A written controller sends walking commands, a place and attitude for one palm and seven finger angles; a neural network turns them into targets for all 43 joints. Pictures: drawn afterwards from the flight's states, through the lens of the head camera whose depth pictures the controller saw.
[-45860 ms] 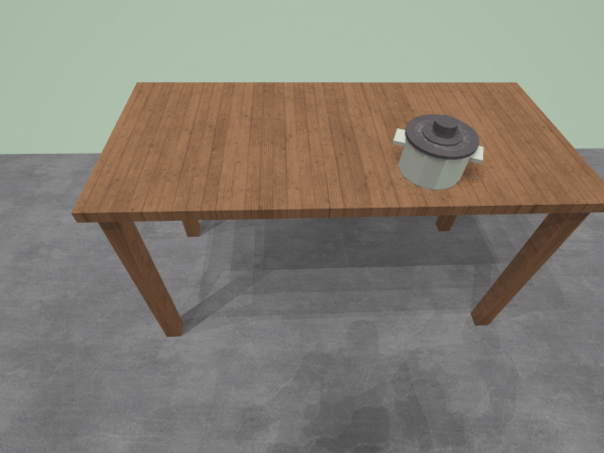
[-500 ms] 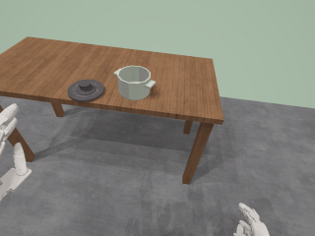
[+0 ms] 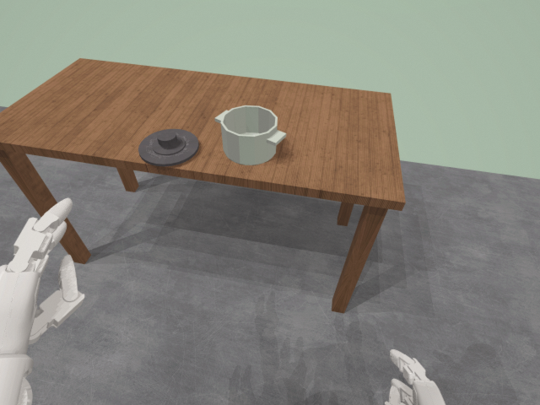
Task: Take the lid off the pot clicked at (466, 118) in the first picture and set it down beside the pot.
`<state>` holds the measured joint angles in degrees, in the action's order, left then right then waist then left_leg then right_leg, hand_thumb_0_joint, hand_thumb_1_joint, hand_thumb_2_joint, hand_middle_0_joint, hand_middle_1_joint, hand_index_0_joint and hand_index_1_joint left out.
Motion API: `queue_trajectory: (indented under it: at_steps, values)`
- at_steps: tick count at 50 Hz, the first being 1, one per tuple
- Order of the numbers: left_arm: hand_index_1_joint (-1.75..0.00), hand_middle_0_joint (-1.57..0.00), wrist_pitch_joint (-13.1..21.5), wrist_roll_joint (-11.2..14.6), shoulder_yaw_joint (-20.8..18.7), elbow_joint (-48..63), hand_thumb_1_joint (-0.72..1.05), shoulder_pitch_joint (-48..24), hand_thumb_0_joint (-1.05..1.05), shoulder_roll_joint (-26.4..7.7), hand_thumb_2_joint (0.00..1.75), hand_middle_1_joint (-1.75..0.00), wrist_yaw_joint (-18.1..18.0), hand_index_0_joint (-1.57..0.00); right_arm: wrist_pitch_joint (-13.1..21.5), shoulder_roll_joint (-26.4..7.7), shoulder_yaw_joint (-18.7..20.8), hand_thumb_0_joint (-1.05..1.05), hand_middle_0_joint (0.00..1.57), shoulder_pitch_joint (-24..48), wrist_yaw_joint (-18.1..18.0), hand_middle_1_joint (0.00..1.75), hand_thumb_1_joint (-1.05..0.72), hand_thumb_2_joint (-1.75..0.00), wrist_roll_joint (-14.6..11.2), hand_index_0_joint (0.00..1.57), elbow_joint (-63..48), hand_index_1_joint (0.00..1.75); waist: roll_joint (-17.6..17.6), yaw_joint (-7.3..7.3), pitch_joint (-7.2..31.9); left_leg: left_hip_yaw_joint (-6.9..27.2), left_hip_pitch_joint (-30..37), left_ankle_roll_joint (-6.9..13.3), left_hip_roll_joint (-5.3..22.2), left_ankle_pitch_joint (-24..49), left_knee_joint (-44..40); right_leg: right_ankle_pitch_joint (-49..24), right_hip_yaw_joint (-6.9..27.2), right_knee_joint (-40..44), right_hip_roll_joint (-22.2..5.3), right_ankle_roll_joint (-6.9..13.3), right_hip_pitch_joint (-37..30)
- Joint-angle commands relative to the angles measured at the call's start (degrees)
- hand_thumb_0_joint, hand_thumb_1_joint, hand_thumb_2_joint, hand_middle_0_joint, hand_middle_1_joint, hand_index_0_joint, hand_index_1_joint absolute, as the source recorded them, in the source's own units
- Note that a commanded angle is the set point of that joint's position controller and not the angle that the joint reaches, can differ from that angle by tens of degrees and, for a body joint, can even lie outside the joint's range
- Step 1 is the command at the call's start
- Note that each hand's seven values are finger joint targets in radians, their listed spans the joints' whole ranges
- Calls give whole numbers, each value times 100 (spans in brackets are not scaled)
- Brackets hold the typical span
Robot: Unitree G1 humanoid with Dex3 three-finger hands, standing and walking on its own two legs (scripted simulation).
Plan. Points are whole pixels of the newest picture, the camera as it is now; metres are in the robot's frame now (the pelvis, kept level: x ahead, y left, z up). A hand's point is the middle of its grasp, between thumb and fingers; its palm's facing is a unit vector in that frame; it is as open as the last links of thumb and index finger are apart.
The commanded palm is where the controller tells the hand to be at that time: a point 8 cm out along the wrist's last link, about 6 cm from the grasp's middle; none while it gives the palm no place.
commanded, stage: let the arm hang, fingers relaxed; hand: left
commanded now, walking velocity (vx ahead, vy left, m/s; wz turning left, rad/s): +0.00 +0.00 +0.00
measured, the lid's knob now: (167, 138) +0.77 +0.31 -0.05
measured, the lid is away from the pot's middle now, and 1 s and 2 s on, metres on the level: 0.23 0.23 0.23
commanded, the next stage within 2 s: look to check the result in 1.06 s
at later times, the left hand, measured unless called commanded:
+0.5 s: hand out of the picture +0.03 +0.21 -0.17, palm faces +0.06 -0.96 -0.26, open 7.2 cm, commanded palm none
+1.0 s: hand out of the picture +0.02 +0.18 -0.17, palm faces +0.06 -0.98 -0.19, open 7.3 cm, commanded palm none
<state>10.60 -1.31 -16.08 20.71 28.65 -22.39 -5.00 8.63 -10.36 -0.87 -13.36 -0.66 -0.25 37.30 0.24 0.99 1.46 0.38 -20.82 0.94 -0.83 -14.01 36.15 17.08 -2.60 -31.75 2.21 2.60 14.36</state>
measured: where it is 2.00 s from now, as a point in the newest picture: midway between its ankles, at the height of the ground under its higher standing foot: outside the picture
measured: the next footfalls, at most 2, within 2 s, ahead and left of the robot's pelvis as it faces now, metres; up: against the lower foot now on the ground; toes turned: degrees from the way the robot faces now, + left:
none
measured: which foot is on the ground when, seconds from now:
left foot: down 0.00-1.00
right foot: down 0.00-1.00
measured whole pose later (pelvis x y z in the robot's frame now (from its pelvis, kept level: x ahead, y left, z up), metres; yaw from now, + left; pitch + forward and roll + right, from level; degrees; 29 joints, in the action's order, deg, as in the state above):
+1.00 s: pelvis +0.02 +0.01 +0.01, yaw +2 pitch -1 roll +0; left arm -0.6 -0.4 -0.7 -62.8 15.5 -8.6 -2.4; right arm -0.2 -6.4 1.4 -17.9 -2.4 0.6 62.7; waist -0.3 0.7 -2.1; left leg -2.2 -9.8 1.0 0.5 -16.5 27.0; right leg 16.5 -2.4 -25.1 0.8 1.2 7.9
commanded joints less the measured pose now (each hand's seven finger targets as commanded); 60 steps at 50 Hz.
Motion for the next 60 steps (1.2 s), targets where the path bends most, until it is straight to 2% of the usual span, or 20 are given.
queue_trajectory:
  at_steps: [1, 2, 3, 4, 5, 6, 8, 10, 12, 14, 16, 17, 19, 20, 23, 28, 31, 34, 41, 60]
  values:
    - [-30, -20, -921, -168, 882, -2966, 90, -657, 0, 276, 90, -30, 439, -20, -458, -882, 535, 0, 20, -116, 177, 30, -90, -90, 14, 20, 169, 30, -891, 65, 547, 146, -100, -37, 169, -583, 1069, -950, 977, 516, -1537, 612, 264]
    - [-30, -20, -961, -163, 918, -3207, 90, -878, 0, 272, 90, -30, 425, -20, -541, -745, 500, 0, 20, -159, 183, 30, -90, -90, 51, 20, 53, 30, -1417, 73, 348, 68, -301, 12, 97, -615, 1168, -871, 945, 585, -1516, 640, 181]
    - [-30, -20, -973, -145, 959, -3503, 90, -1010, 0, 259, 90, -30, 409, -20, -596, -841, 507, 0, 20, -75, 178, 30, -90, -90, 86, 20, 53, 30, -1592, 23, 97, 38, -460, 53, 110, -898, 1141, -1056, 1028, 639, -1604, 722, 162]
    - [-30, -20, -993, -139, 984, -3838, 90, -1135, 0, 225, 90, -30, 386, -20, -649, -852, 512, 0, 20, 15, 170, 30, -90, -90, 127, 20, 89, 30, -1711, -4, -110, 6, -494, 84, 125, -994, 911, -1453, 1059, 646, -1623, 731, 101]
    - [-30, -20, -1017, -127, 1018, -4169, 90, -1244, 0, 204, 90, -30, 358, -20, -691, -851, 521, 0, 20, 26, 153, 30, -90, -90, 161, 20, 157, 30, -1557, 2, -250, 45, -262, 116, 173, -797, 425, -1816, 1085, 567, -1612, 666, 150]
    - [-30, -20, -1051, -97, 1064, -4434, 90, -1330, 0, 166, 90, -30, 354, -20, -726, -822, 502, 0, 20, -71, 133, 30, -90, -90, 183, 20, 251, 30, -1313, 38, -265, 86, 100, 158, 227, 57, -48, -1911, 945, 428, -1455, 459, 209]
    - [-30, -20, -1078, -27, 1161, -4901, 90, -1304, 0, 347, 90, -30, 383, -20, -691, -947, 465, 0, 20, -194, 71, 30, -90, -90, 215, 20, 451, 30, 187, -21, -201, 961, 844, 476, 891, 2114, -567, -1504, 478, -358, -786, 32, 720]
    - [-30, -20, -1049, 69, 1247, -5516, 90, -1312, 0, 470, 90, -30, 381, -20, -658, -1066, 431, 0, 20, -451, -59, 30, -90, -90, 186, 20, 736, 30, 1498, -33, 135, 1367, 1227, 811, 1294, 4027, -965, -591, 39, -805, -403, -205, 479]
    - [-30, -20, -1020, 111, 1315, -5990, 90, -1235, 0, 456, 90, -30, 373, -20, -655, -960, 390, 0, 20, -545, -139, 30, -90, -90, 128, 20, 938, 30, 1395, -65, 204, 1135, 1579, 810, 1379, 5011, -959, 310, 206, -690, -336, -156, 379]
    - [-30, -20, -1030, 117, 1343, -6496, 90, -1146, 0, 458, 90, -30, 400, -20, -661, -924, 363, 0, 20, -535, -180, 30, -90, -90, 79, 20, 1131, 30, 1321, -123, 323, 688, 1419, 560, 1168, 4225, -937, -105, 235, -88, -402, -140, -181]
    - [-30, -20, -1002, 94, 1275, -6804, 90, -907, 0, 426, 90, -30, 361, -20, -682, -738, 381, 0, 20, -502, -187, 30, -90, -90, 66, 20, 1192, 30, 1172, -143, 602, 330, 1300, 295, 815, 3119, -690, -1808, 357, 323, -593, -23, -775]
    - [-30, -20, -990, 95, 1293, -6928, 90, -964, 0, 371, 90, -30, 346, -20, -712, -633, 379, 0, 20, -556, -187, 30, -90, -90, 48, 20, 1229, 30, 520, -107, 613, 270, 1168, 226, 716, 2637, -592, -2376, 445, 394, -705, 46, -981]
    - [-30, -20, -957, 98, 1316, -7155, 90, -941, 0, 386, 90, -30, 305, -20, -740, -549, 388, 0, 20, -671, -183, 30, -90, -90, 28, 20, 1380, 30, -187, -66, 634, 12, 974, 94, 558, 1896, -372, -3254, 713, 526, -983, 198, -1275]
    - [-30, -20, -953, 99, 1340, -7259, 90, -947, 0, 420, 90, -30, 289, -20, -762, -524, 390, 0, 20, -657, -174, 30, -90, -90, 28, 20, 1452, 30, -332, -66, 482, -38, 887, 58, 491, 1483, -411, -3361, 771, 621, -1078, 237, -1249]
    - [-30, -20, -998, 94, 1398, -7453, 90, -1109, 0, 553, 90, -30, 269, -20, -824, -373, 368, 0, 20, -732, -154, 30, -90, -90, 47, 20, 1695, 30, -356, 14, -10, 19, 925, 98, 528, 1007, -749, -2374, 658, 809, -951, 195, -783]
    - [-30, -20, -1051, 95, 1450, -7755, 90, -1049, 0, 726, 90, -30, 261, -20, -842, -312, 352, 0, 20, -721, -160, 30, -90, -90, 71, 20, 1984, 30, -40, -59, -557, 222, 902, 237, 693, 940, -1143, -1400, 464, 922, -704, 57, -379]
    - [-30, -20, -1040, 89, 1460, -7878, 90, -1057, 0, 781, 90, -30, 250, -20, -836, -301, 359, 0, 20, -705, -167, 30, -90, -90, 71, 20, 2088, 30, -370, -51, -530, 211, 955, 219, 657, 874, -1180, -1388, 494, 981, -713, 47, -427]
    - [-30, -20, -1042, 88, 1449, -7936, 90, -1083, 0, 810, 90, -30, 248, -20, -814, -270, 346, 0, 20, -724, -172, 30, -90, -90, 82, 20, 2179, 30, 6, -55, -537, 228, 977, 233, 678, 827, -1305, -1226, 465, 962, -693, 39, -403]
    - [-30, -20, -1022, 98, 1445, -8098, 90, -1023, 0, 859, 90, -30, 246, -20, -793, -199, 331, 0, 20, -725, -196, 30, -90, -90, 73, 20, 2292, 30, 195, -82, -519, 193, 1013, 219, 654, 996, -1300, -1366, 466, 1003, -727, 37, -478]
    - [-30, -20, -994, 95, 1458, -8349, 90, -811, 0, 1093, 90, -30, 209, -20, -783, -13, 333, 0, 20, -945, -229, 30, -90, -90, 54, 20, 2544, 30, 33, -54, -541, 189, 1100, 226, 680, 967, -1358, -1288, 439, 1049, -693, 13, -400]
